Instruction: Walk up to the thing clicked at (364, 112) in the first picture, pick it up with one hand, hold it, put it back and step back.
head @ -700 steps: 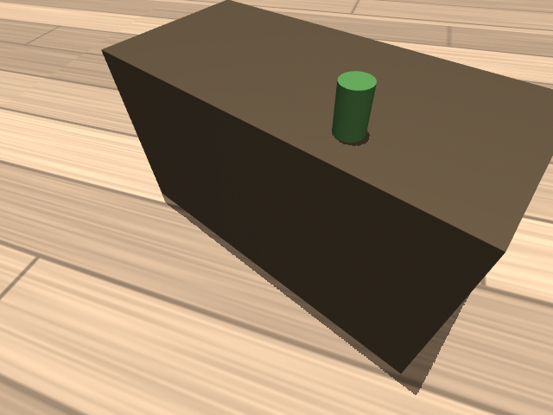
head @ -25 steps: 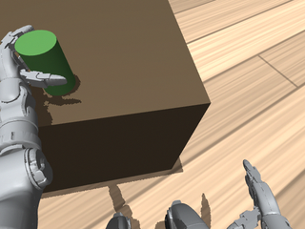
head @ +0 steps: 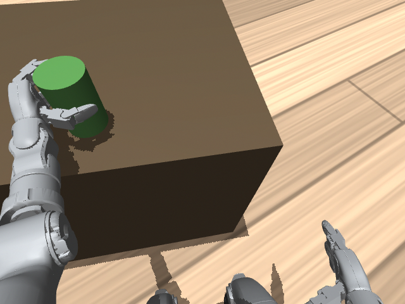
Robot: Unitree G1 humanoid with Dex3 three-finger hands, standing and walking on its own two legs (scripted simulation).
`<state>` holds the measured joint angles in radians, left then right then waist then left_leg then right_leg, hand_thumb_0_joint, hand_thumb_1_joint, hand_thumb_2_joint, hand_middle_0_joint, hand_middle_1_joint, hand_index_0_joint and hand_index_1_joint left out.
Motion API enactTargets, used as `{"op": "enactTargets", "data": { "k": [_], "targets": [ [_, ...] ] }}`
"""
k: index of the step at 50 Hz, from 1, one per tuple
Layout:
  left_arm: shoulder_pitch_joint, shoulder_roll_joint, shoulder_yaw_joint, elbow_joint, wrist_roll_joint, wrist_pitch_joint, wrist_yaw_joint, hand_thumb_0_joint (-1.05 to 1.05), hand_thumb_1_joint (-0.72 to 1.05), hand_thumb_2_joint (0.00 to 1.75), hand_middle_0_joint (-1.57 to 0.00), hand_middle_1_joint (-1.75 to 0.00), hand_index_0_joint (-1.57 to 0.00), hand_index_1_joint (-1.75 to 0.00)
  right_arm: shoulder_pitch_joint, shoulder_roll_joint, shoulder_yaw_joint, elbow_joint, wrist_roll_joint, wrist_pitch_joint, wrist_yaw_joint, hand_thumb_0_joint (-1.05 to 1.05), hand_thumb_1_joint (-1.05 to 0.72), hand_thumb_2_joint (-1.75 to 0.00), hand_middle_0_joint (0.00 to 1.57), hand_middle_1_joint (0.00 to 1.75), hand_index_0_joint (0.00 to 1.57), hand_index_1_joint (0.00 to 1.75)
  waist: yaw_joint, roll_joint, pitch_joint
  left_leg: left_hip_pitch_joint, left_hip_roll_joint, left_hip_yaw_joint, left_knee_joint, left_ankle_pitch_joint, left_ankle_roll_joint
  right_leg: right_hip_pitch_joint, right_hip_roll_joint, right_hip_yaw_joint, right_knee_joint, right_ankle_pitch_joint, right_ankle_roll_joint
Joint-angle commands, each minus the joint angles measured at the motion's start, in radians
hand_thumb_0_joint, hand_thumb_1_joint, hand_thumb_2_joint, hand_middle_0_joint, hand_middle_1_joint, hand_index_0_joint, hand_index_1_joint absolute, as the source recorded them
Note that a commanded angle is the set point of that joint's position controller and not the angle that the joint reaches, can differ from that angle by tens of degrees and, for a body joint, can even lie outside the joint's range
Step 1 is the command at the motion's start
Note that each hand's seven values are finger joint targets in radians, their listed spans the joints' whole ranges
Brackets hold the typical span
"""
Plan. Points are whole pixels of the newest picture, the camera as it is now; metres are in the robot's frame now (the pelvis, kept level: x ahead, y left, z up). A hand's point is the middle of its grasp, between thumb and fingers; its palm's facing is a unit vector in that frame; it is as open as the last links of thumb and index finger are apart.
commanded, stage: settle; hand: left
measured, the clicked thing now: (75, 100) +0.50 +0.21 +0.10
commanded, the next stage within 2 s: lift in 0.86 s
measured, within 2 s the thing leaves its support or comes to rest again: leaves its support in 0.44 s
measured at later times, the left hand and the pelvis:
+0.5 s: hand (67, 94) +0.49 +0.21 +0.13, palm faces +0.20 -0.98 -0.02, open 11.6 cm; pelvis +0.01 +0.00 +0.01, yaw +0 degrees
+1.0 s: hand (58, 90) +0.47 +0.21 +0.16, palm faces +0.20 -0.98 -0.02, open 11.6 cm; pelvis -0.01 +0.00 +0.02, yaw +0 degrees
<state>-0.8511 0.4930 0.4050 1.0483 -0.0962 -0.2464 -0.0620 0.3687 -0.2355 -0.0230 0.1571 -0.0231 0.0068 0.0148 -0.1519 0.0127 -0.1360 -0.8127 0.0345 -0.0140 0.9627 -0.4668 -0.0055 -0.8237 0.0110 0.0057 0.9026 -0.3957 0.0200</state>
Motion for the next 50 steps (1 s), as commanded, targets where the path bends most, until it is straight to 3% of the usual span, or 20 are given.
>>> {"op": "enactTargets", "data": {
  "k": [1, 6, 9, 11, 13, 16, 18, 22, 23, 24, 26, 29, 30, 31, 33, 36, 38, 43, 45, 50],
  "targets": [
    [-0.479, 0.211, -0.013, -0.254, -0.003, -0.054, -0.027, 0.00, 0.09, 1.23, -1.28, -1.35, -1.28, -1.37, -0.065, -0.141, -0.079, -0.184, 0.008, -0.054, -0.021, 0.00, 0.52, -0.06, 0.05, 0.05, 0.05, 0.05, 0.003, 0.122, -0.488, 0.300, -0.004, -0.008, -0.099, 0.465, 0.005, 0.249, 0.011, -0.021, -0.067, 0.383, -0.041],
    [-0.472, 0.241, 0.018, -0.256, -0.018, -0.047, -0.020, 0.00, 0.00, 1.26, -1.28, -1.38, -1.29, -1.41, 0.008, -0.155, -0.087, -0.162, 0.007, -0.040, -0.025, 0.00, 0.52, -0.06, 0.05, 0.05, 0.05, 0.05, 0.004, 0.115, -0.503, 0.336, -0.007, 0.000, -0.103, 0.504, 0.005, 0.286, 0.010, -0.018, -0.079, 0.431, -0.037],
    [-0.494, 0.243, 0.001, -0.333, -0.018, -0.037, -0.020, 0.00, -0.03, 1.24, -1.28, -1.37, -1.28, -1.40, 0.026, -0.158, -0.094, -0.152, 0.009, -0.036, -0.025, 0.00, 0.51, -0.06, 0.05, 0.05, 0.05, 0.05, 0.007, 0.155, -0.534, 0.415, -0.005, -0.002, -0.099, 0.569, 0.000, 0.275, 0.011, -0.021, -0.084, 0.450, -0.034],
    [-0.528, 0.243, -0.010, -0.405, -0.017, -0.035, -0.020, 0.00, -0.06, 1.24, -1.28, -1.38, -1.29, -1.40, -0.003, -0.122, -0.055, -0.169, 0.013, -0.038, -0.020, 0.00, 0.51, -0.06, 0.05, 0.05, 0.05, 0.05, 0.023, 0.167, -0.542, 0.416, -0.006, -0.003, -0.107, 0.589, -0.004, 0.300, 0.009, -0.023, -0.082, 0.470, -0.036],
    [-0.497, 0.230, -0.009, -0.364, -0.025, -0.020, -0.018, 0.00, -0.08, 1.25, -1.27, -1.39, -1.28, -1.41, -0.007, -0.151, -0.087, -0.161, 0.016, -0.036, -0.028, 0.00, 0.51, -0.06, 0.05, 0.05, 0.05, 0.05, 0.018, 0.137, -0.518, 0.407, -0.004, -0.004, -0.116, 0.584, -0.003, 0.314, 0.008, -0.023, -0.084, 0.475, -0.037],
    [-0.535, 0.250, 0.002, -0.426, -0.033, -0.012, -0.006, 0.00, -0.13, 1.25, -1.27, -1.39, -1.27, -1.42, -0.038, -0.143, -0.069, -0.174, 0.017, -0.039, -0.029, 0.00, 0.52, -0.06, 0.05, 0.05, 0.05, 0.05, 0.036, 0.165, -0.527, 0.413, -0.009, -0.001, -0.120, 0.589, -0.002, 0.331, 0.005, -0.019, -0.090, 0.489, -0.036],
    [-0.560, 0.257, 0.002, -0.464, -0.038, -0.008, 0.000, 0.00, -0.13, 1.27, -1.25, -1.39, -1.25, -1.42, 0.004, -0.156, -0.090, -0.130, 0.017, -0.036, -0.035, 0.00, 0.52, -0.06, 0.05, 0.05, 0.05, 0.05, 0.026, 0.189, -0.537, 0.451, -0.003, -0.006, -0.120, 0.617, -0.004, 0.312, 0.005, -0.021, -0.091, 0.483, -0.037],
    [-0.527, 0.257, 0.017, -0.495, -0.044, 0.010, 0.021, 0.00, -0.15, 1.29, -1.26, -1.41, -1.27, -1.44, -0.021, -0.161, -0.101, -0.154, 0.021, -0.040, -0.045, 0.00, 0.51, -0.06, 0.05, 0.05, 0.05, 0.05, 0.035, 0.118, -0.538, 0.395, -0.019, 0.006, -0.135, 0.545, 0.006, 0.408, -0.004, -0.007, -0.101, 0.534, -0.029],
    [-0.526, 0.239, 0.005, -0.496, -0.045, 0.014, 0.020, 0.00, -0.16, 1.29, -1.26, -1.42, -1.26, -1.44, -0.007, -0.136, -0.078, -0.142, 0.023, -0.041, -0.044, 0.00, 0.51, -0.06, 0.05, 0.05, 0.05, 0.05, 0.033, 0.115, -0.530, 0.393, -0.020, 0.007, -0.138, 0.541, 0.008, 0.413, -0.004, -0.006, -0.102, 0.542, -0.028],
    [-0.537, 0.259, 0.016, -0.527, -0.046, 0.016, 0.026, 0.00, -0.15, 1.29, -1.26, -1.42, -1.26, -1.44, 0.000, -0.151, -0.099, -0.114, 0.024, -0.038, -0.048, 0.00, 0.52, -0.06, 0.05, 0.05, 0.05, 0.05, 0.035, 0.113, -0.525, 0.405, -0.021, 0.008, -0.142, 0.529, 0.010, 0.406, -0.003, -0.003, -0.108, 0.538, -0.025],
    [-0.539, 0.241, -0.001, -0.537, -0.044, 0.026, 0.026, 0.00, -0.14, 1.31, -1.25, -1.42, -1.25, -1.45, -0.010, -0.130, -0.076, -0.118, 0.027, -0.042, -0.048, 0.00, 0.52, -0.06, 0.05, 0.05, 0.05, 0.05, 0.039, 0.125, -0.536, 0.425, -0.019, 0.006, -0.142, 0.557, 0.009, 0.401, -0.006, -0.005, -0.111, 0.547, -0.025],
    [-0.544, 0.256, 0.008, -0.538, -0.040, 0.038, 0.030, 0.00, -0.16, 1.32, -1.26, -1.42, -1.26, -1.45, -0.034, -0.132, -0.082, -0.119, 0.029, -0.046, -0.050, 0.00, 0.51, -0.06, 0.05, 0.05, 0.05, 0.05, 0.050, 0.151, -0.532, 0.463, -0.013, -0.003, -0.151, 0.594, 0.000, 0.374, -0.001, -0.017, -0.118, 0.496, -0.032],
    [-0.496, 0.207, -0.019, -0.449, -0.038, 0.053, 0.025, 0.00, -0.15, 1.32, -1.26, -1.43, -1.27, -1.46, -0.020, -0.124, -0.077, -0.082, 0.027, -0.042, -0.050, 0.00, 0.52, -0.06, 0.05, 0.05, 0.05, 0.05, 0.046, 0.121, -0.465, 0.422, -0.016, 0.000, -0.158, 0.550, 0.006, 0.366, -0.002, -0.016, -0.130, 0.482, -0.030],
    [-0.533, 0.229, -0.007, -0.496, -0.041, 0.051, 0.028, 0.00, -0.14, 1.33, -1.25, -1.43, -1.26, -1.46, -0.034, -0.131, -0.081, -0.087, 0.029, -0.046, -0.051, 0.00, 0.53, -0.06, 0.05, 0.05, 0.05, 0.05, 0.050, 0.114, -0.464, 0.416, -0.019, 0.007, -0.169, 0.511, 0.007, 0.381, -0.002, -0.012, -0.141, 0.465, -0.029],
    [-0.521, 0.233, -0.006, -0.452, -0.041, 0.064, 0.034, 0.00, -0.10, 1.33, -1.26, -1.44, -1.27, -1.46, -0.049, -0.181, -0.126, -0.075, 0.030, -0.053, -0.059, 0.00, 0.53, -0.06, 0.05, 0.05, 0.05, 0.05, 0.041, 0.104, -0.454, 0.419, -0.020, 0.011, -0.180, 0.473, 0.010, 0.380, -0.003, -0.009, -0.150, 0.440, -0.029],
    [-0.578, 0.225, -0.014, -0.522, -0.039, 0.059, 0.039, 0.00, -0.08, 1.34, -1.27, -1.44, -1.28, -1.46, -0.066, -0.120, -0.079, -0.086, 0.034, -0.059, -0.058, 0.00, 0.54, -0.06, 0.05, 0.05, 0.05, 0.05, 0.052, 0.099, -0.470, 0.411, -0.021, 0.009, -0.195, 0.437, 0.011, 0.393, -0.002, -0.016, -0.161, 0.400, -0.028],
    [-0.545, 0.234, -0.003, -0.482, -0.047, 0.062, 0.039, 0.00, -0.07, 1.34, -1.27, -1.45, -1.29, -1.47, -0.043, -0.143, -0.105, -0.046, 0.036, -0.063, -0.064, 0.00, 0.53, -0.06, 0.05, 0.05, 0.05, 0.05, 0.049, 0.086, -0.445, 0.409, -0.022, 0.012, -0.203, 0.419, 0.012, 0.402, 0.000, -0.015, -0.169, 0.390, -0.027],
    [-0.547, 0.171, -0.053, -0.448, -0.046, 0.073, 0.025, 0.00, -0.08, 1.36, -1.28, -1.46, -1.29, -1.48, -0.084, -0.119, -0.070, -0.036, 0.038, -0.077, -0.066, 0.00, 0.54, -0.06, 0.05, 0.05, 0.05, 0.05, 0.056, 0.094, -0.432, 0.446, -0.015, 0.005, -0.216, 0.451, 0.006, 0.368, 0.004, -0.024, -0.176, 0.375, -0.033],
    [-0.605, 0.223, -0.028, -0.517, -0.046, 0.067, 0.031, 0.00, -0.06, 1.38, -1.29, -1.47, -1.30, -1.50, -0.094, -0.129, -0.080, -0.025, 0.041, -0.080, -0.070, 0.00, 0.54, -0.06, 0.05, 0.05, 0.05, 0.05, 0.062, 0.111, -0.457, 0.449, -0.018, 0.005, -0.226, 0.424, 0.004, 0.381, 0.001, -0.023, -0.183, 0.353, -0.033],
    [-0.594, 0.213, -0.029, -0.497, -0.055, 0.076, 0.052, 0.00, -0.02, 1.32, -1.27, -1.46, -1.30, -1.47, -0.112, -0.159, -0.108, -0.037, 0.041, -0.094, -0.084, 0.00, 0.53, -0.06, 0.05, 0.05, 0.05, 0.05, 0.052, 0.084, -0.442, 0.463, -0.021, 0.012, -0.240, 0.375, 0.006, 0.396, 0.001, -0.019, -0.206, 0.327, -0.030]
  ]
}}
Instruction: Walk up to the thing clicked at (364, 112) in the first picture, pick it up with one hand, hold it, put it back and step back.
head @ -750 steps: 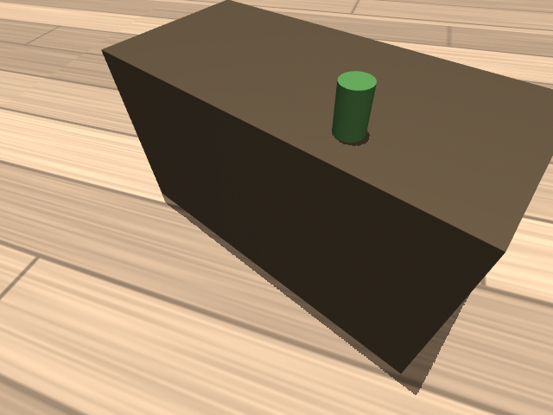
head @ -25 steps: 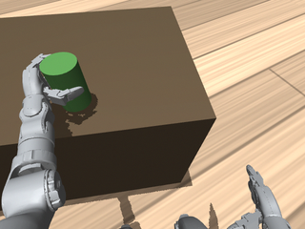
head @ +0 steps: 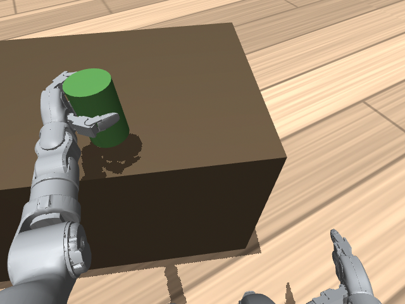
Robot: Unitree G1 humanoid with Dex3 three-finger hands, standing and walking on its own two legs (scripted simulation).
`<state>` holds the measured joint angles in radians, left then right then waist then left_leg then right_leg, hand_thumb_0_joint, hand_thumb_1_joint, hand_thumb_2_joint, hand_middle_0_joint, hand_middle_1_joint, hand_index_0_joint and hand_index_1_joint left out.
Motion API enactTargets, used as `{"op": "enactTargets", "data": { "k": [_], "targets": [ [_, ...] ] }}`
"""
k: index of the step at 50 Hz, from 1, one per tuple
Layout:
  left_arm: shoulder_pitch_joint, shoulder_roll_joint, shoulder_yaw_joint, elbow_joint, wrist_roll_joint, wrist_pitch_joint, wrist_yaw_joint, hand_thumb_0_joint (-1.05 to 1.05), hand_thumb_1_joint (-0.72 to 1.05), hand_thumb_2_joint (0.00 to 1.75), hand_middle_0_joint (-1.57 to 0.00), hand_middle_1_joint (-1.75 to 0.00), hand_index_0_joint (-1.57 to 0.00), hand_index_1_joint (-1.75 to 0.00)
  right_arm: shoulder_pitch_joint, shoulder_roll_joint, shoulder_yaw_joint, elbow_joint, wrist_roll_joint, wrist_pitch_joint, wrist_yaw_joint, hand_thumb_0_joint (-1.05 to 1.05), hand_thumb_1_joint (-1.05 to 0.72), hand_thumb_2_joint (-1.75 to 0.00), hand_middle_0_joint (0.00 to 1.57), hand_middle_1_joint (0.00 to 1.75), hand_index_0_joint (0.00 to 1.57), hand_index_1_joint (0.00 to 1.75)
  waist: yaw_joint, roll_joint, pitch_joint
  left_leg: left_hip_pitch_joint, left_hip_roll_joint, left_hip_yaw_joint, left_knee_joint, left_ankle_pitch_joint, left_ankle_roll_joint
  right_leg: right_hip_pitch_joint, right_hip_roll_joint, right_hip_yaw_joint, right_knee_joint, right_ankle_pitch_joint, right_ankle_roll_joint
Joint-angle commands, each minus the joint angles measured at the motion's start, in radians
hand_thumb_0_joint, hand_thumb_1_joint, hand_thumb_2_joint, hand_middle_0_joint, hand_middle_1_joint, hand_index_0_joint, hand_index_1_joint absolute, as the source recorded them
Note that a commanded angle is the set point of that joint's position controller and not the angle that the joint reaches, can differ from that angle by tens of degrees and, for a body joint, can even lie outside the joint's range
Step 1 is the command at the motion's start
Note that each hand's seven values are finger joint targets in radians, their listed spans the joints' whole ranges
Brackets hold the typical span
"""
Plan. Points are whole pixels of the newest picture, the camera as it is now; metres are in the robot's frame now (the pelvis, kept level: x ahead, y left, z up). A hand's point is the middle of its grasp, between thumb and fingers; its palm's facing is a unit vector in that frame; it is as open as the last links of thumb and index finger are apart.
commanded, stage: lift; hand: left
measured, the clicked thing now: (100, 110) +0.47 +0.19 +0.13
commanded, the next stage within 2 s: hold in 1.38 s
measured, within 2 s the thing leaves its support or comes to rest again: neither
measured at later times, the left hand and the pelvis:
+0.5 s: hand (77, 90) +0.43 +0.19 +0.21, palm faces +0.19 -0.98 -0.04, open 11.6 cm; pelvis +0.01 +0.00 +0.01, yaw +0 degrees
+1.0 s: hand (62, 96) +0.35 +0.17 +0.27, palm faces +0.18 -0.98 -0.03, open 11.6 cm; pelvis -0.01 -0.02 +0.02, yaw +2 degrees
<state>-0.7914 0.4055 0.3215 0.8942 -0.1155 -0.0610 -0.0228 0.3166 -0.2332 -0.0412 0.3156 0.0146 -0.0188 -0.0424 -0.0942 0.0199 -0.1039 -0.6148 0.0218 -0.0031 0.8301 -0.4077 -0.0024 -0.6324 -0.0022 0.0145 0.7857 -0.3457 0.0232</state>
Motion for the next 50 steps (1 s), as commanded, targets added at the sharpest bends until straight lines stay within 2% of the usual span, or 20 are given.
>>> {"op": "enactTargets", "data": {
  "k": [1, 4, 7, 10, 15, 16, 18, 20, 25, 29, 30, 32, 33, 34, 35, 39, 44, 46, 47, 50],
  "targets": [
    [-0.675, 0.330, 0.066, -0.426, -0.031, -0.115, 0.021, 0.00, -0.03, 1.31, -1.26, -1.46, -1.30, -1.46, -0.045, -0.160, -0.091, -0.195, 0.004, -0.071, -0.030, 0.00, 0.53, -0.06, 0.05, 0.05, 0.05, 0.05, 0.001, 0.091, -0.518, 0.292, -0.009, -0.001, -0.108, 0.334, 0.002, 0.226, 0.013, -0.030, -0.088, 0.293, -0.032],
    [-0.591, 0.264, 0.032, -0.373, -0.029, -0.097, 0.022, 0.00, -0.04, 1.32, -1.26, -1.46, -1.29, -1.46, -0.014, -0.131, -0.071, -0.195, 0.006, -0.072, -0.031, 0.00, 0.53, -0.06, 0.05, 0.05, 0.05, 0.05, 0.010, 0.064, -0.480, 0.264, -0.009, -0.001, -0.114, 0.354, 0.000, 0.250, 0.012, -0.032, -0.092, 0.310, -0.033],
    [-0.632, 0.292, 0.043, -0.453, -0.040, -0.096, 0.018, 0.00, -0.02, 1.34, -1.27, -1.48, -1.30, -1.48, -0.029, -0.125, -0.073, -0.163, 0.011, -0.081, -0.036, 0.00, 0.53, -0.06, 0.05, 0.05, 0.05, 0.05, 0.020, 0.086, -0.461, 0.264, -0.016, 0.010, -0.124, 0.315, 0.003, 0.256, 0.008, -0.026, -0.110, 0.296, -0.027],
    [-0.586, 0.238, 0.015, -0.461, -0.040, -0.068, 0.023, 0.00, -0.05, 1.36, -1.28, -1.49, -1.31, -1.50, -0.027, -0.094, -0.040, -0.172, 0.015, -0.089, -0.034, 0.00, 0.53, -0.06, 0.05, 0.05, 0.05, 0.05, 0.030, 0.126, -0.462, 0.300, -0.009, 0.004, -0.131, 0.356, -0.005, 0.244, 0.011, -0.034, -0.106, 0.296, -0.035],
    [-0.615, 0.237, 0.006, -0.662, -0.047, -0.024, 0.041, 0.00, -0.07, 1.33, -1.25, -1.46, -1.28, -1.47, -0.026, -0.125, -0.087, -0.159, 0.017, -0.110, -0.041, 0.00, 0.53, -0.06, 0.05, 0.05, 0.05, 0.05, 0.032, 0.129, -0.471, 0.347, -0.009, 0.006, -0.143, 0.378, -0.006, 0.283, 0.013, -0.044, -0.118, 0.320, -0.033],
    [-0.518, 0.243, 0.027, -0.585, -0.043, 0.002, 0.046, 0.00, -0.08, 1.33, -1.25, -1.46, -1.28, -1.47, -0.015, -0.138, -0.087, -0.147, 0.017, -0.111, -0.043, 0.00, 0.53, -0.06, 0.05, 0.05, 0.05, 0.05, 0.043, 0.113, -0.434, 0.350, -0.004, 0.001, -0.150, 0.404, -0.011, 0.274, 0.018, -0.050, -0.117, 0.321, -0.034],
    [-0.476, 0.189, -0.001, -0.612, -0.048, 0.035, 0.039, 0.00, -0.08, 1.32, -1.25, -1.45, -1.27, -1.46, -0.016, -0.105, -0.060, -0.144, 0.019, -0.115, -0.039, 0.00, 0.53, -0.06, 0.05, 0.05, 0.05, 0.05, 0.045, 0.086, -0.397, 0.331, -0.004, 0.000, -0.157, 0.404, -0.008, 0.290, 0.019, -0.051, -0.127, 0.329, -0.033],
    [-0.475, 0.218, 0.022, -0.698, -0.062, 0.056, 0.035, 0.00, -0.07, 1.32, -1.24, -1.45, -1.27, -1.46, -0.019, -0.135, -0.090, -0.131, 0.025, -0.124, -0.043, 0.00, 0.54, -0.05, 0.05, 0.05, 0.05, 0.05, 0.053, 0.070, -0.395, 0.343, -0.003, -0.001, -0.170, 0.406, -0.006, 0.320, 0.018, -0.055, -0.132, 0.331, -0.032],
    [-0.366, 0.158, 0.015, -0.766, -0.073, 0.151, 0.023, 0.00, -0.09, 1.33, -1.25, -1.46, -1.28, -1.47, -0.017, -0.095, -0.058, -0.090, 0.028, -0.142, -0.040, 0.00, 0.54, -0.05, 0.05, 0.05, 0.05, 0.05, 0.076, 0.034, -0.331, 0.345, -0.012, 0.007, -0.191, 0.401, 0.001, 0.342, 0.014, -0.058, -0.154, 0.337, -0.024],
    [-0.416, 0.144, -0.001, -0.943, -0.077, 0.227, 0.025, 0.00, -0.07, 1.32, -1.24, -1.45, -1.26, -1.46, -0.062, -0.100, -0.059, -0.112, 0.030, -0.166, -0.037, 0.00, 0.54, -0.05, 0.05, 0.05, 0.05, 0.05, 0.079, 0.057, -0.323, 0.380, -0.017, 0.008, -0.218, 0.370, 0.001, 0.348, 0.011, -0.062, -0.175, 0.303, -0.023],
    [-0.345, 0.167, 0.029, -0.868, -0.071, 0.256, 0.030, 0.00, -0.08, 1.32, -1.23, -1.44, -1.25, -1.45, -0.028, -0.109, -0.066, -0.067, 0.028, -0.161, -0.040, 0.00, 0.54, -0.06, 0.05, 0.05, 0.05, 0.05, 0.079, 0.047, -0.309, 0.387, -0.015, 0.005, -0.220, 0.378, 0.001, 0.343, 0.012, -0.064, -0.179, 0.299, -0.024],
    [-0.359, 0.117, -0.010, -0.954, -0.078, 0.295, 0.025, 0.00, -0.04, 1.33, -1.22, -1.43, -1.24, -1.44, -0.064, -0.097, -0.060, -0.073, 0.029, -0.167, -0.041, 0.00, 0.55, -0.05, 0.05, 0.05, 0.05, 0.05, 0.073, 0.042, -0.314, 0.407, -0.022, 0.011, -0.220, 0.387, 0.006, 0.357, 0.006, -0.060, -0.191, 0.325, -0.019],
    [-0.366, 0.138, 0.011, -0.994, -0.082, 0.313, 0.029, 0.00, -0.05, 1.32, -1.23, -1.44, -1.25, -1.44, -0.050, -0.122, -0.087, -0.040, 0.029, -0.170, -0.046, 0.00, 0.54, -0.05, 0.05, 0.05, 0.05, 0.05, 0.071, 0.038, -0.315, 0.417, -0.022, 0.011, -0.220, 0.394, 0.007, 0.357, 0.005, -0.062, -0.191, 0.334, -0.018],
    [-0.304, 0.148, 0.032, -0.965, -0.086, 0.337, 0.028, 0.00, -0.02, 1.32, -1.22, -1.43, -1.25, -1.44, -0.049, -0.096, -0.057, -0.035, 0.031, -0.171, -0.043, 0.00, 0.55, -0.05, 0.05, 0.05, 0.05, 0.05, 0.084, 0.022, -0.287, 0.397, -0.027, 0.012, -0.224, 0.380, 0.011, 0.369, 0.001, -0.062, -0.202, 0.325, -0.015],
    [-0.367, 0.145, 0.019, -1.064, -0.090, 0.348, 0.026, 0.00, -0.04, 1.32, -1.23, -1.44, -1.26, -1.44, -0.080, -0.112, -0.077, -0.042, 0.032, -0.180, -0.043, 0.00, 0.55, -0.05, 0.05, 0.05, 0.05, 0.05, 0.080, 0.036, -0.293, 0.403, -0.031, 0.014, -0.232, 0.350, 0.011, 0.368, -0.002, -0.058, -0.214, 0.302, -0.015],
    [-0.291, 0.160, 0.056, -1.068, -0.095, 0.409, 0.036, 0.00, -0.03, 1.30, -1.22, -1.42, -1.25, -1.43, -0.097, -0.115, -0.090, 0.002, 0.030, -0.202, -0.050, 0.00, 0.54, -0.05, 0.05, 0.05, 0.05, 0.05, 0.088, 0.005, -0.257, 0.401, -0.035, 0.013, -0.251, 0.294, 0.016, 0.365, -0.005, -0.059, -0.240, 0.246, -0.011],
    [-0.266, 0.115, 0.025, -1.129, -0.106, 0.463, 0.027, 0.00, -0.05, 1.31, -1.23, -1.44, -1.26, -1.45, -0.126, -0.073, -0.048, 0.045, 0.029, -0.227, -0.051, 0.00, 0.54, -0.05, 0.05, 0.05, 0.05, 0.05, 0.093, 0.005, -0.248, 0.415, -0.039, 0.009, -0.260, 0.300, 0.019, 0.371, -0.007, -0.060, -0.243, 0.250, -0.011],
    [-0.220, 0.102, 0.028, -1.047, -0.110, 0.492, 0.022, 0.00, -0.07, 1.31, -1.23, -1.44, -1.25, -1.45, -0.159, -0.094, -0.062, 0.062, 0.028, -0.236, -0.057, 0.00, 0.53, -0.06, 0.05, 0.05, 0.05, 0.05, 0.095, -0.008, -0.216, 0.398, -0.042, 0.012, -0.267, 0.273, 0.021, 0.362, -0.011, -0.056, -0.255, 0.227, -0.010],
    [-0.292, 0.128, 0.032, -1.169, -0.115, 0.491, 0.022, 0.00, -0.04, 1.32, -1.24, -1.44, -1.27, -1.45, -0.171, -0.105, -0.078, 0.069, 0.028, -0.243, -0.057, 0.00, 0.54, -0.05, 0.05, 0.05, 0.05, 0.05, 0.101, 0.025, -0.220, 0.403, -0.047, 0.016, -0.273, 0.257, 0.019, 0.355, -0.014, -0.053, -0.260, 0.215, -0.011],
    [-0.288, 0.123, 0.025, -1.142, -0.113, 0.526, 0.021, 0.00, 0.00, 1.31, -1.23, -1.43, -1.25, -1.44, -0.173, -0.094, -0.061, 0.092, 0.030, -0.255, -0.056, 0.00, 0.54, -0.05, 0.05, 0.05, 0.05, 0.05, 0.099, 0.046, -0.214, 0.406, -0.048, 0.013, -0.287, 0.231, 0.017, 0.354, -0.014, -0.056, -0.271, 0.186, -0.014]
  ]
}}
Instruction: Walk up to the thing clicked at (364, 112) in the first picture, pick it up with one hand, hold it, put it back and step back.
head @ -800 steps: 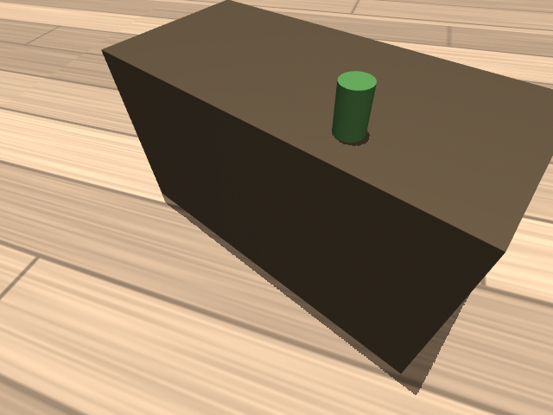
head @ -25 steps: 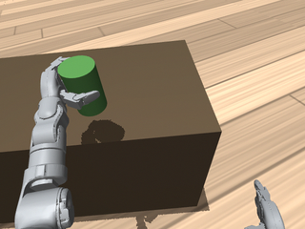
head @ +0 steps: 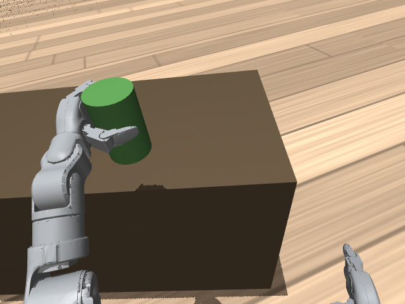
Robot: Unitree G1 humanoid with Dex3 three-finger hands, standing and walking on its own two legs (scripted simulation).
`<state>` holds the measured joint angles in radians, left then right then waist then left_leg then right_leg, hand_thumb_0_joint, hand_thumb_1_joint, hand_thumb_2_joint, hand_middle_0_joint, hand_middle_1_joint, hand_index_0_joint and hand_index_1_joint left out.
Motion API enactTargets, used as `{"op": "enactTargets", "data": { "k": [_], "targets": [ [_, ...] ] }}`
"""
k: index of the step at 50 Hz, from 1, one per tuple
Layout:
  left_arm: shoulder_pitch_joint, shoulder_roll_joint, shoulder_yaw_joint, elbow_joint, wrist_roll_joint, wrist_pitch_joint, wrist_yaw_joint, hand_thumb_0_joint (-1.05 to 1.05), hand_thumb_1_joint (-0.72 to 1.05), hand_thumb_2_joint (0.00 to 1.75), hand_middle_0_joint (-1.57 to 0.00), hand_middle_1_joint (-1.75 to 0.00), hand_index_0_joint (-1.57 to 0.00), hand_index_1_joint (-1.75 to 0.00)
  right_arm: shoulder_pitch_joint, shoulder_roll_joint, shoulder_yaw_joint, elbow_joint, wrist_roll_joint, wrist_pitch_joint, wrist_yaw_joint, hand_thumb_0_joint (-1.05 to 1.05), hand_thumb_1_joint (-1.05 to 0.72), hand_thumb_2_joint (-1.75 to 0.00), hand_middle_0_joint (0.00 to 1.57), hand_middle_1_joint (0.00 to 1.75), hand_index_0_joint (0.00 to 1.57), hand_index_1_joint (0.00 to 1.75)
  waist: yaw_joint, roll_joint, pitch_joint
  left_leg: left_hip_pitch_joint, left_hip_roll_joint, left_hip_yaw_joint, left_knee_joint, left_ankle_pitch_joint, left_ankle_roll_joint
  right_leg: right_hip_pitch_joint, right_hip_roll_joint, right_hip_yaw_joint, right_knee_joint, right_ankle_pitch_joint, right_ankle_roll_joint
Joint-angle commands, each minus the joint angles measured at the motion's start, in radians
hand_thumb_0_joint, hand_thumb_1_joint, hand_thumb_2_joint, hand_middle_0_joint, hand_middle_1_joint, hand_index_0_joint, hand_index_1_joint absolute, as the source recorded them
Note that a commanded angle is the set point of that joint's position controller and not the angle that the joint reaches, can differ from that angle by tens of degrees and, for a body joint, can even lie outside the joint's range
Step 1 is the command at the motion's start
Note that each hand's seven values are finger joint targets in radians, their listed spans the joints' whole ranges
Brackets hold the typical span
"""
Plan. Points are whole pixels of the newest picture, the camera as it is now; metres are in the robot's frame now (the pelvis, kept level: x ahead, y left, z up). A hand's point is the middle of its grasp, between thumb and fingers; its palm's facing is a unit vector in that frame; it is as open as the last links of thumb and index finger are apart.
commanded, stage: lift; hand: left
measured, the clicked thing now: (120, 123) +0.37 +0.16 +0.23
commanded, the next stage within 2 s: hold in 0.38 s
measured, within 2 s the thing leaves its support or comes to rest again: neither
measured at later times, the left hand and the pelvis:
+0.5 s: hand (98, 113) +0.34 +0.18 +0.27, palm faces +0.13 -0.99 -0.03, open 11.6 cm; pelvis -0.01 +0.01 +0.00, yaw +0 degrees
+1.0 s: hand (94, 103) +0.34 +0.18 +0.29, palm faces +0.10 -0.99 -0.02, open 11.6 cm; pelvis +0.00 +0.01 +0.00, yaw +0 degrees
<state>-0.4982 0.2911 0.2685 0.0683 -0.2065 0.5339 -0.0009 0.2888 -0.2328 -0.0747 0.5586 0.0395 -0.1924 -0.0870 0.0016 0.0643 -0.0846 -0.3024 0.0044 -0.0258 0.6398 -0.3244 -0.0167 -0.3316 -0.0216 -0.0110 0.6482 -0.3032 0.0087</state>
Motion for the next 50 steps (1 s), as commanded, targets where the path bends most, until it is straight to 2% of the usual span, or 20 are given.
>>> {"op": "enactTargets", "data": {
  "k": [1, 6, 7, 9, 13, 19, 22, 23, 27, 28, 29, 30, 31, 37, 39, 42, 45, 46, 47, 50],
  "targets": [
    [-0.605, 0.268, 0.099, -0.352, -0.020, -0.066, 0.001, 0.00, 0.00, 1.30, -1.23, -1.43, -1.26, -1.43, -0.139, -0.114, -0.050, -0.133, 0.006, -0.084, -0.013, 0.00, 0.54, -0.05, 0.05, 0.05, 0.05, 0.05, 0.001, -0.004, -0.234, 0.099, -0.029, 0.035, -0.102, 0.129, 0.031, 0.045, 0.008, -0.032, -0.136, 0.125, -0.001],
    [-0.573, 0.268, 0.131, -0.370, -0.041, -0.036, 0.001, 0.00, -0.03, 1.26, -1.22, -1.41, -1.25, -1.41, -0.136, -0.116, -0.060, -0.111, 0.008, -0.107, -0.020, 0.00, 0.53, -0.05, 0.05, 0.05, 0.05, 0.05, 0.005, -0.064, -0.243, 0.104, -0.029, 0.032, -0.102, 0.127, 0.038, 0.055, 0.009, -0.034, -0.144, 0.113, 0.006],
    [-0.558, 0.256, 0.126, -0.359, -0.047, -0.031, -0.002, 0.00, -0.04, 1.27, -1.21, -1.41, -1.24, -1.41, -0.147, -0.094, -0.039, -0.106, 0.010, -0.111, -0.017, 0.00, 0.54, -0.05, 0.05, 0.05, 0.05, 0.05, 0.013, -0.058, -0.226, 0.093, -0.032, 0.034, -0.099, 0.124, 0.038, 0.056, 0.007, -0.035, -0.149, 0.108, 0.007],
    [-0.573, 0.271, 0.134, -0.382, -0.041, -0.023, 0.002, 0.00, -0.06, 1.26, -1.21, -1.40, -1.24, -1.41, -0.156, -0.125, -0.065, -0.102, 0.006, -0.124, -0.023, 0.00, 0.53, -0.05, 0.05, 0.05, 0.05, 0.05, 0.007, -0.084, -0.242, 0.095, -0.033, 0.033, -0.103, 0.112, 0.040, 0.062, 0.006, -0.032, -0.151, 0.096, 0.010],
    [-0.558, 0.235, 0.107, -0.345, -0.041, -0.004, 0.000, 0.00, -0.05, 1.27, -1.22, -1.41, -1.25, -1.42, -0.177, -0.101, -0.041, -0.104, 0.009, -0.139, -0.025, 0.00, 0.53, -0.05, 0.05, 0.05, 0.05, 0.05, 0.011, -0.052, -0.222, 0.090, -0.031, 0.029, -0.114, 0.095, 0.034, 0.050, 0.010, -0.036, -0.153, 0.080, 0.004],
    [-0.598, 0.257, 0.107, -0.430, -0.046, 0.014, -0.011, 0.00, -0.05, 1.28, -1.23, -1.42, -1.25, -1.43, -0.184, -0.087, -0.025, -0.074, 0.012, -0.162, -0.029, 0.00, 0.53, -0.06, 0.05, 0.05, 0.05, 0.05, 0.021, -0.022, -0.228, 0.092, -0.036, 0.030, -0.116, 0.082, 0.035, 0.056, 0.007, -0.034, -0.158, 0.064, 0.002],
    [-0.594, 0.268, 0.118, -0.420, -0.048, 0.041, -0.010, 0.00, -0.07, 1.27, -1.22, -1.42, -1.25, -1.43, -0.178, -0.128, -0.068, -0.051, 0.013, -0.171, -0.031, 0.00, 0.53, -0.06, 0.05, 0.05, 0.05, 0.05, 0.008, -0.026, -0.221, 0.103, -0.034, 0.029, -0.118, 0.089, 0.033, 0.042, 0.013, -0.035, -0.155, 0.076, 0.002],
    [-0.554, 0.247, 0.117, -0.363, -0.052, 0.050, -0.013, 0.00, -0.06, 1.28, -1.22, -1.41, -1.24, -1.42, -0.172, -0.117, -0.056, -0.050, 0.014, -0.170, -0.029, 0.00, 0.53, -0.06, 0.05, 0.05, 0.05, 0.05, 0.010, -0.033, -0.222, 0.101, -0.032, 0.024, -0.120, 0.095, 0.032, 0.048, 0.014, -0.039, -0.155, 0.084, 0.001],
    [-0.606, 0.257, 0.115, -0.463, -0.056, 0.062, -0.012, 0.00, -0.08, 1.20, -1.18, -1.36, -1.20, -1.37, -0.189, -0.097, -0.035, -0.086, 0.019, -0.180, -0.021, 0.00, 0.53, -0.06, 0.05, 0.05, 0.05, 0.05, 0.028, -0.027, -0.231, 0.101, -0.026, 0.013, -0.129, 0.112, 0.027, 0.069, 0.021, -0.047, -0.150, 0.097, -0.002],
    [-0.593, 0.262, 0.127, -0.405, -0.057, 0.068, -0.013, 0.00, -0.10, 1.19, -1.19, -1.37, -1.21, -1.38, -0.176, -0.100, -0.040, -0.084, 0.019, -0.180, -0.021, 0.00, 0.52, -0.06, 0.05, 0.05, 0.05, 0.05, 0.014, -0.044, -0.237, 0.110, -0.025, 0.014, -0.123, 0.122, 0.030, 0.071, 0.021, -0.047, -0.150, 0.107, 0.000],
    [-0.622, 0.272, 0.125, -0.495, -0.062, 0.065, -0.014, 0.00, -0.11, 1.20, -1.18, -1.37, -1.21, -1.38, -0.173, -0.125, -0.063, -0.064, 0.020, -0.182, -0.026, 0.00, 0.52, -0.06, 0.05, 0.05, 0.05, 0.05, 0.021, -0.027, -0.237, 0.118, -0.028, 0.015, -0.123, 0.135, 0.029, 0.065, 0.022, -0.049, -0.147, 0.112, -0.002],
    [-0.569, 0.273, 0.142, -0.377, -0.058, 0.077, -0.016, 0.00, -0.09, 1.20, -1.17, -1.36, -1.19, -1.37, -0.160, -0.115, -0.056, -0.055, 0.019, -0.182, -0.024, 0.00, 0.52, -0.06, 0.05, 0.05, 0.05, 0.05, 0.010, -0.057, -0.229, 0.120, -0.024, 0.014, -0.121, 0.140, 0.030, 0.059, 0.023, -0.047, -0.147, 0.118, 0.002],
    [-0.604, 0.266, 0.124, -0.464, -0.059, 0.073, -0.016, 0.00, -0.10, 1.19, -1.17, -1.36, -1.19, -1.37, -0.176, -0.111, -0.052, -0.061, 0.020, -0.187, -0.020, 0.00, 0.52, -0.06, 0.05, 0.05, 0.05, 0.05, 0.028, -0.020, -0.224, 0.111, -0.027, 0.016, -0.123, 0.146, 0.026, 0.063, 0.022, -0.046, -0.142, 0.119, -0.003],
    [-0.620, 0.263, 0.125, -0.447, -0.062, 0.105, -0.016, 0.00, -0.09, 1.20, -1.19, -1.37, -1.20, -1.38, -0.173, -0.102, -0.045, -0.053, 0.023, -0.195, -0.014, 0.00, 0.52, -0.06, 0.05, 0.05, 0.05, 0.05, 0.018, 0.006, -0.241, 0.130, -0.023, 0.009, -0.122, 0.173, 0.021, 0.059, 0.023, -0.047, -0.138, 0.150, -0.005],
    [-0.601, 0.242, 0.103, -0.451, -0.059, 0.123, -0.017, 0.00, -0.10, 1.20, -1.18, -1.36, -1.20, -1.38, -0.183, -0.103, -0.044, -0.060, 0.024, -0.199, -0.008, 0.00, 0.52, -0.06, 0.05, 0.05, 0.05, 0.05, 0.016, 0.005, -0.233, 0.132, -0.023, 0.010, -0.119, 0.179, 0.023, 0.060, 0.024, -0.047, -0.135, 0.155, -0.006],
    [-0.586, 0.234, 0.115, -0.429, -0.067, 0.138, -0.017, 0.00, -0.11, 1.20, -1.18, -1.37, -1.21, -1.38, -0.197, -0.113, -0.052, -0.054, 0.023, -0.202, -0.006, 0.00, 0.52, -0.06, 0.05, 0.05, 0.05, 0.05, 0.023, -0.031, -0.242, 0.126, -0.024, 0.010, -0.114, 0.186, 0.026, 0.074, 0.023, -0.049, -0.142, 0.158, -0.002],
    [-0.627, 0.283, 0.152, -0.509, -0.070, 0.140, -0.009, 0.00, -0.12, 1.21, -1.19, -1.38, -1.21, -1.39, -0.178, -0.115, -0.059, -0.043, 0.027, -0.200, -0.003, 0.00, 0.51, -0.06, 0.05, 0.05, 0.05, 0.05, 0.031, -0.025, -0.257, 0.130, -0.028, 0.015, -0.106, 0.213, 0.027, 0.086, 0.022, -0.048, -0.140, 0.180, -0.003],
    [-0.554, 0.253, 0.143, -0.431, -0.068, 0.154, -0.010, 0.00, -0.13, 1.22, -1.19, -1.39, -1.21, -1.40, -0.181, -0.104, -0.047, -0.046, 0.027, -0.197, 0.000, 0.00, 0.51, -0.06, 0.05, 0.05, 0.05, 0.05, 0.031, -0.060, -0.238, 0.117, -0.025, 0.011, -0.108, 0.221, 0.028, 0.091, 0.024, -0.050, -0.137, 0.184, -0.002],
    [-0.573, 0.235, 0.129, -0.456, -0.072, 0.158, -0.010, 0.00, -0.13, 1.22, -1.20, -1.40, -1.22, -1.41, -0.192, -0.098, -0.043, -0.040, 0.026, -0.196, 0.005, 0.00, 0.52, -0.06, 0.05, 0.05, 0.05, 0.05, 0.039, -0.047, -0.231, 0.105, -0.030, 0.016, -0.108, 0.211, 0.029, 0.093, 0.021, -0.046, -0.141, 0.180, -0.003],
    [-0.624, 0.282, 0.161, -0.527, -0.073, 0.160, 0.001, 0.00, -0.10, 1.23, -1.20, -1.40, -1.22, -1.41, -0.183, -0.111, -0.062, -0.035, 0.030, -0.192, 0.006, 0.00, 0.52, -0.06, 0.05, 0.05, 0.05, 0.05, 0.035, -0.027, -0.262, 0.127, -0.029, 0.017, -0.106, 0.221, 0.027, 0.090, 0.020, -0.045, -0.133, 0.188, -0.004]
  ]
}}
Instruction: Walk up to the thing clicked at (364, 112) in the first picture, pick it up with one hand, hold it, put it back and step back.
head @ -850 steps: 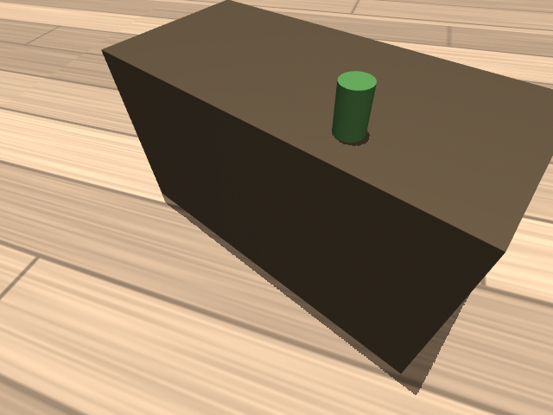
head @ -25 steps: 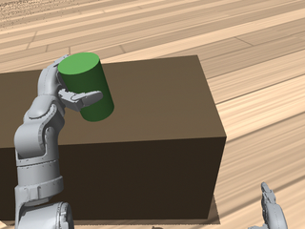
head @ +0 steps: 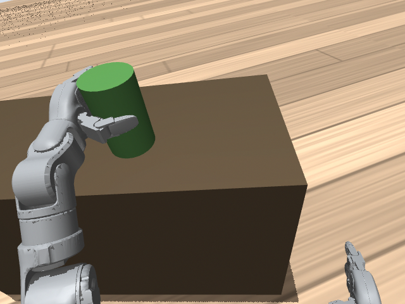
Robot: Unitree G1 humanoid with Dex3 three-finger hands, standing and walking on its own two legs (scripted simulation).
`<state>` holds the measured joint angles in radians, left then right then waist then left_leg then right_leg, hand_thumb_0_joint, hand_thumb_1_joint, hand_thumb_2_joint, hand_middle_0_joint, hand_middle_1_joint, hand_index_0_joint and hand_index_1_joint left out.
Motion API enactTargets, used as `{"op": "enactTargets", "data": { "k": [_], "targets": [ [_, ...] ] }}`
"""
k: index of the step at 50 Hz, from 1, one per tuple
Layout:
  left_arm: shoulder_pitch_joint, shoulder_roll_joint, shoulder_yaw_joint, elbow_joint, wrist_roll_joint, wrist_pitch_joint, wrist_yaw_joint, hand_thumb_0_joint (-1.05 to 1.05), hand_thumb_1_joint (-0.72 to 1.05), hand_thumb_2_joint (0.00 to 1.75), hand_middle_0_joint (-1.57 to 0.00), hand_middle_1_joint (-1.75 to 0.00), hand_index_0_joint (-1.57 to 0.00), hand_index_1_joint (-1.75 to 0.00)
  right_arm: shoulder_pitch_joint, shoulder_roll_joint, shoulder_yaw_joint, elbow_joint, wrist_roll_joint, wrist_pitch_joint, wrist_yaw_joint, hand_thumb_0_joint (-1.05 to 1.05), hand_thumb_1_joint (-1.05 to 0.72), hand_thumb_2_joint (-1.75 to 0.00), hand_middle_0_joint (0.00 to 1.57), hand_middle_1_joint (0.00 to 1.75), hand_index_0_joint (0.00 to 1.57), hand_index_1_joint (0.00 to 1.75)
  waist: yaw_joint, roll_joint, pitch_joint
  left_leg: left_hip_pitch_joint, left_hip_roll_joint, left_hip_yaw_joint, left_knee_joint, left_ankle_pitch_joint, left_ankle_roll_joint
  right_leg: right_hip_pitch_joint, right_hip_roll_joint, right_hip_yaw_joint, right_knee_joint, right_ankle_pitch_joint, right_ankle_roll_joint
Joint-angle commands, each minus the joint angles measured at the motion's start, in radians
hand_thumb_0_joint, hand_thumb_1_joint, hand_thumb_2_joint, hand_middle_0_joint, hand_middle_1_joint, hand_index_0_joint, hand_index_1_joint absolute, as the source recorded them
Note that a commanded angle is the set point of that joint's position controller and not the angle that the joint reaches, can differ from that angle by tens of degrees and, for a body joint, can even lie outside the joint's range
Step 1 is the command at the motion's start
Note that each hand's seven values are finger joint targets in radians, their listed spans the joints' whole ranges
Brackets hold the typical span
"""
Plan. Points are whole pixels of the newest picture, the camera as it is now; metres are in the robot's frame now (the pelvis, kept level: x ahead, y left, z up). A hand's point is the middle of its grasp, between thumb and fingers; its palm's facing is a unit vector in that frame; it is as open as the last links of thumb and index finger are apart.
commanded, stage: hold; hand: left
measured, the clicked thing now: (120, 112) +0.34 +0.15 +0.28
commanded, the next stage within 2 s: none
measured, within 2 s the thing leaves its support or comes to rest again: neither
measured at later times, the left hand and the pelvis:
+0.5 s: hand (112, 115) +0.32 +0.16 +0.28, palm faces +0.12 -0.99 -0.02, open 11.6 cm; pelvis -0.01 +0.00 +0.00, yaw +0 degrees
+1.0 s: hand (108, 101) +0.33 +0.16 +0.30, palm faces +0.10 -0.99 -0.01, open 11.6 cm; pelvis -0.01 +0.00 +0.00, yaw +0 degrees
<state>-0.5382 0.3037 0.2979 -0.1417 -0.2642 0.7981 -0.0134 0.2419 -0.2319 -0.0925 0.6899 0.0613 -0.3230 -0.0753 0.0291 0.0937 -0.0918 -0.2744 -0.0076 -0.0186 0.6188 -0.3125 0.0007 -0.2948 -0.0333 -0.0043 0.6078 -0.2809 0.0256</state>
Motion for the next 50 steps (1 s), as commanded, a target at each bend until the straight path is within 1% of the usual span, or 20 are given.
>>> {"op": "enactTargets", "data": {
  "k": [1, 3, 5, 8, 13, 15, 18, 19, 22, 25, 26, 27, 28, 33, 35, 38, 42, 44, 49, 50],
  "targets": [
    [-0.563, 0.255, 0.122, -0.291, -0.011, -0.095, 0.015, 0.00, -0.10, 1.23, -1.19, -1.40, -1.21, -1.40, -0.127, -0.098, -0.029, -0.162, 0.008, -0.056, -0.001, 0.00, 0.52, -0.06, 0.05, 0.05, 0.05, 0.05, 0.005, -0.056, -0.245, 0.097, -0.015, 0.006, -0.088, 0.219, 0.008, 0.050, 0.033, -0.054, -0.092, 0.170, -0.022],
    [-0.530, 0.214, 0.108, -0.258, -0.019, -0.082, 0.019, 0.00, -0.12, 1.24, -1.21, -1.41, -1.23, -1.42, -0.151, -0.102, -0.032, -0.182, 0.009, -0.061, 0.000, 0.00, 0.51, -0.06, 0.05, 0.05, 0.05, 0.05, 0.003, -0.085, -0.231, 0.092, -0.015, 0.007, -0.083, 0.210, 0.011, 0.050, 0.034, -0.054, -0.092, 0.166, -0.019],
    [-0.567, 0.235, 0.108, -0.325, -0.018, -0.085, 0.017, 0.00, -0.10, 1.24, -1.21, -1.41, -1.23, -1.42, -0.144, -0.105, -0.039, -0.149, 0.010, -0.058, 0.002, 0.00, 0.52, -0.06, 0.05, 0.05, 0.05, 0.05, 0.005, -0.047, -0.246, 0.100, -0.020, 0.013, -0.078, 0.217, 0.010, 0.043, 0.031, -0.050, -0.088, 0.173, -0.020],
    [-0.525, 0.196, 0.074, -0.278, -0.013, -0.063, 0.008, 0.00, -0.09, 1.26, -1.22, -1.43, -1.24, -1.44, -0.147, -0.103, -0.030, -0.163, 0.010, -0.055, 0.008, 0.00, 0.51, -0.06, 0.05, 0.05, 0.05, 0.05, -0.006, -0.077, -0.225, 0.093, -0.022, 0.014, -0.081, 0.187, 0.013, 0.029, 0.030, -0.048, -0.098, 0.151, -0.017],
    [-0.507, 0.200, 0.085, -0.292, -0.019, -0.061, 0.003, 0.00, -0.10, 1.25, -1.23, -1.43, -1.26, -1.44, -0.156, -0.109, -0.035, -0.184, 0.013, -0.052, 0.009, 0.00, 0.52, -0.06, 0.05, 0.05, 0.05, 0.05, 0.007, -0.085, -0.223, 0.082, -0.017, 0.006, -0.085, 0.188, 0.011, 0.037, 0.033, -0.052, -0.097, 0.144, -0.020],
    [-0.529, 0.231, 0.107, -0.336, -0.020, -0.063, 0.012, 0.00, -0.07, 1.25, -1.23, -1.43, -1.25, -1.43, -0.146, -0.109, -0.034, -0.171, 0.013, -0.047, 0.013, 0.00, 0.52, -0.06, 0.05, 0.05, 0.05, 0.05, 0.009, -0.075, -0.226, 0.078, -0.021, 0.011, -0.084, 0.177, 0.013, 0.040, 0.030, -0.048, -0.097, 0.139, -0.019],
    [-0.503, 0.208, 0.107, -0.313, -0.023, -0.065, 0.020, 0.00, -0.07, 1.25, -1.22, -1.43, -1.25, -1.44, -0.150, -0.108, -0.036, -0.186, 0.012, -0.045, 0.011, 0.00, 0.52, -0.06, 0.05, 0.05, 0.05, 0.05, 0.003, -0.091, -0.223, 0.076, -0.020, 0.012, -0.084, 0.170, 0.013, 0.036, 0.031, -0.048, -0.097, 0.132, -0.019],
    [-0.514, 0.231, 0.122, -0.352, -0.023, -0.072, 0.024, 0.00, -0.06, 1.26, -1.22, -1.43, -1.25, -1.44, -0.155, -0.110, -0.039, -0.175, 0.012, -0.044, 0.010, 0.00, 0.52, -0.06, 0.05, 0.05, 0.05, 0.05, 0.013, -0.070, -0.228, 0.074, -0.021, 0.012, -0.085, 0.157, 0.011, 0.035, 0.031, -0.048, -0.098, 0.119, -0.019],
    [-0.521, 0.244, 0.130, -0.351, -0.021, -0.084, 0.028, 0.00, -0.07, 1.26, -1.22, -1.44, -1.25, -1.44, -0.140, -0.116, -0.047, -0.182, 0.012, -0.048, 0.006, 0.00, 0.52, -0.06, 0.05, 0.05, 0.05, 0.05, -0.003, -0.093, -0.237, 0.084, -0.024, 0.017, -0.076, 0.157, 0.016, 0.037, 0.027, -0.043, -0.100, 0.120, -0.016],
    [-0.548, 0.265, 0.136, -0.399, -0.022, -0.095, 0.029, 0.00, -0.06, 1.26, -1.23, -1.44, -1.25, -1.44, -0.147, -0.100, -0.029, -0.170, 0.008, -0.056, -0.001, 0.00, 0.52, -0.06, 0.05, 0.05, 0.05, 0.05, 0.007, -0.081, -0.233, 0.063, -0.029, 0.022, -0.075, 0.128, 0.019, 0.036, 0.023, -0.040, -0.106, 0.092, -0.013],
    [-0.505, 0.241, 0.122, -0.302, -0.016, -0.087, 0.025, 0.00, -0.05, 1.26, -1.24, -1.44, -1.26, -1.44, -0.153, -0.107, -0.030, -0.177, 0.006, -0.056, -0.005, 0.00, 0.51, -0.06, 0.05, 0.05, 0.05, 0.05, -0.002, -0.090, -0.222, 0.063, -0.027, 0.019, -0.080, 0.128, 0.017, 0.032, 0.025, -0.040, -0.106, 0.095, -0.013],
    [-0.534, 0.252, 0.116, -0.379, -0.017, -0.093, 0.023, 0.00, -0.04, 1.27, -1.24, -1.44, -1.26, -1.44, -0.165, -0.100, -0.024, -0.157, 0.006, -0.057, -0.005, 0.00, 0.52, -0.06, 0.05, 0.05, 0.05, 0.05, 0.015, -0.045, -0.214, 0.056, -0.028, 0.019, -0.089, 0.110, 0.012, 0.024, 0.026, -0.041, -0.104, 0.076, -0.017],
    [-0.521, 0.233, 0.110, -0.312, -0.021, -0.088, 0.018, 0.00, -0.03, 1.27, -1.24, -1.44, -1.26, -1.45, -0.154, -0.104, -0.028, -0.160, 0.007, -0.062, -0.006, 0.00, 0.52, -0.06, 0.05, 0.05, 0.05, 0.05, -0.003, -0.054, -0.205, 0.063, -0.021, 0.013, -0.088, 0.103, 0.011, 0.016, 0.029, -0.043, -0.102, 0.073, -0.017],
    [-0.522, 0.212, 0.070, -0.312, -0.019, -0.075, -0.004, 0.00, -0.02, 1.28, -1.26, -1.45, -1.28, -1.46, -0.179, -0.102, -0.013, -0.152, 0.008, -0.065, -0.009, 0.00, 0.52, -0.06, 0.05, 0.05, 0.05, 0.05, 0.003, -0.037, -0.207, 0.062, -0.018, 0.002, -0.098, 0.094, 0.010, 0.018, 0.029, -0.048, -0.104, 0.070, -0.022],
    [-0.565, 0.241, 0.078, -0.354, -0.014, -0.071, -0.006, 0.00, -0.01, 1.27, -1.24, -1.44, -1.27, -1.44, -0.192, -0.121, -0.027, -0.162, 0.008, -0.074, -0.012, 0.00, 0.53, -0.06, 0.05, 0.05, 0.05, 0.05, 0.004, -0.013, -0.229, 0.085, -0.016, 0.000, -0.100, 0.096, 0.007, 0.014, 0.032, -0.047, -0.098, 0.073, -0.023],
    [-0.562, 0.250, 0.098, -0.270, -0.020, -0.061, -0.008, 0.00, -0.03, 1.28, -1.25, -1.45, -1.27, -1.45, -0.168, -0.127, -0.033, -0.146, 0.006, -0.075, -0.016, 0.00, 0.52, -0.06, 0.05, 0.05, 0.05, 0.05, -0.011, -0.056, -0.208, 0.076, -0.015, 0.000, -0.103, 0.093, 0.011, 0.012, 0.034, -0.048, -0.107, 0.073, -0.018],
    [-0.620, 0.278, 0.125, -0.284, -0.026, -0.060, 0.002, 0.00, -0.05, 1.29, -1.23, -1.45, -1.25, -1.45, -0.144, -0.119, -0.034, -0.137, 0.009, -0.077, -0.017, 0.00, 0.53, -0.06, 0.05, 0.05, 0.05, 0.05, -0.009, -0.074, -0.215, 0.082, -0.013, 0.000, -0.102, 0.106, 0.010, 0.010, 0.036, -0.052, -0.103, 0.083, -0.018],
    [-0.596, 0.250, 0.119, -0.211, -0.030, -0.053, 0.004, 0.00, -0.06, 1.30, -1.22, -1.45, -1.25, -1.46, -0.136, -0.111, -0.026, -0.144, 0.010, -0.082, -0.017, 0.00, 0.53, -0.06, 0.05, 0.05, 0.05, 0.05, -0.010, -0.109, -0.195, 0.074, -0.013, 0.001, -0.102, 0.096, 0.013, 0.004, 0.037, -0.052, -0.104, 0.073, -0.017],
    [-0.581, 0.224, 0.090, -0.204, -0.020, -0.053, 0.012, 0.00, -0.02, 1.29, -1.23, -1.44, -1.25, -1.45, -0.151, -0.100, -0.018, -0.159, 0.015, -0.079, -0.004, 0.00, 0.53, -0.06, 0.05, 0.05, 0.05, 0.05, 0.013, -0.067, -0.200, 0.054, -0.018, 0.006, -0.100, 0.104, 0.008, 0.009, 0.030, -0.049, -0.099, 0.080, -0.019],
    [-0.557, 0.209, 0.079, -0.165, -0.016, -0.048, 0.011, 0.00, -0.02, 1.29, -1.23, -1.44, -1.26, -1.45, -0.140, -0.100, -0.021, -0.155, 0.017, -0.077, -0.002, 0.00, 0.53, -0.06, 0.05, 0.05, 0.05, 0.05, 0.004, -0.070, -0.197, 0.056, -0.019, 0.009, -0.098, 0.112, 0.010, 0.009, 0.028, -0.046, -0.098, 0.089, -0.019]
  ]
}}
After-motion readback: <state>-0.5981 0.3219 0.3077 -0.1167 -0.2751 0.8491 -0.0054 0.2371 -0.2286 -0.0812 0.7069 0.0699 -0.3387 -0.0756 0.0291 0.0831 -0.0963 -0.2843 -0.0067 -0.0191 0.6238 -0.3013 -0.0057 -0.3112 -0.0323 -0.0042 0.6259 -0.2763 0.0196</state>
